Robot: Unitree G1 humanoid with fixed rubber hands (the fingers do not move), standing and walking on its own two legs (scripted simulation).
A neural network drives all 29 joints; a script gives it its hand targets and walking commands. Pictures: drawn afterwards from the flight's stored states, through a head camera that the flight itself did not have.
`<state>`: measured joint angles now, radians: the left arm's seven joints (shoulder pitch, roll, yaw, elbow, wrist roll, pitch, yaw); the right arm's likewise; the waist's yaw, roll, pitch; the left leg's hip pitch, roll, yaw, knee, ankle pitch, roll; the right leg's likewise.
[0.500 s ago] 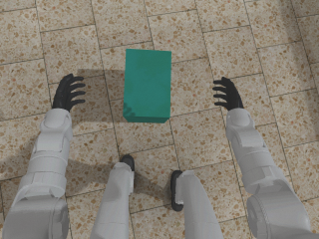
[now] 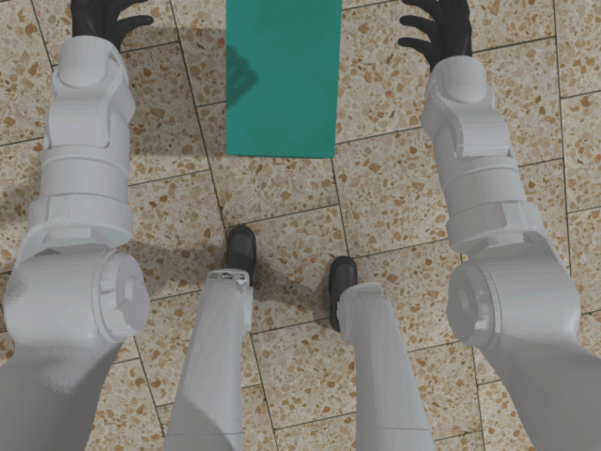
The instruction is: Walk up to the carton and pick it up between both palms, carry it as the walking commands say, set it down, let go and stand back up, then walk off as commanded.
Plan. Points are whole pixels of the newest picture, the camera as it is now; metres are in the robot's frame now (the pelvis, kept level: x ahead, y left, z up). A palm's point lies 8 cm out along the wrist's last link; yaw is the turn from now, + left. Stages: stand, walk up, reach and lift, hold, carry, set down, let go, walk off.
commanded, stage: reach and lift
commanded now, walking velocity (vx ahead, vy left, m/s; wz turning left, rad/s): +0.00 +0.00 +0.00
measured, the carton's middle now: (281, 85) +0.56 +0.04 -0.55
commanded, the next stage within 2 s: none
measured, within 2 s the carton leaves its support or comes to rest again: neither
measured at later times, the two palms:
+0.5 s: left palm (165, 89) +0.49 +0.20 -0.29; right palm (393, 108) +0.49 -0.12 -0.29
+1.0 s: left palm (189, 100) +0.50 +0.20 -0.42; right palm (366, 113) +0.50 -0.11 -0.42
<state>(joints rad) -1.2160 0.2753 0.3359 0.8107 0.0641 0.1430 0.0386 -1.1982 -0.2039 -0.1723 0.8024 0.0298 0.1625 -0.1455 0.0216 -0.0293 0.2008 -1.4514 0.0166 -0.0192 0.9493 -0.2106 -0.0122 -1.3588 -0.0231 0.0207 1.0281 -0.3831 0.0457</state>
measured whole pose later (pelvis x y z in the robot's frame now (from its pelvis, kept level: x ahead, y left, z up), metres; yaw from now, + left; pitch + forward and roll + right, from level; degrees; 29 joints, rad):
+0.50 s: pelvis -0.06 +0.00 -0.10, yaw -2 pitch +34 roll -1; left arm -1.45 0.31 0.37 0.83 0.03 0.16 0.05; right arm -1.42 -0.20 -0.18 0.77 0.03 0.21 -0.22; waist 0.04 -0.04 0.52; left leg -1.70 0.01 -0.05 1.43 -0.32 -0.02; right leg -1.62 0.02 0.06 1.52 -0.50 0.06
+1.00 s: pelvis -0.07 +0.01 -0.23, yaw -3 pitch +35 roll -3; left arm -1.62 0.36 0.27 1.02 -0.02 0.19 0.11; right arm -1.60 -0.26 -0.18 1.04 0.05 0.17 -0.17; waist 0.05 -0.04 0.52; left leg -2.11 -0.01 -0.07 1.90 -0.40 -0.02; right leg -1.98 0.04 0.06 1.99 -0.62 0.10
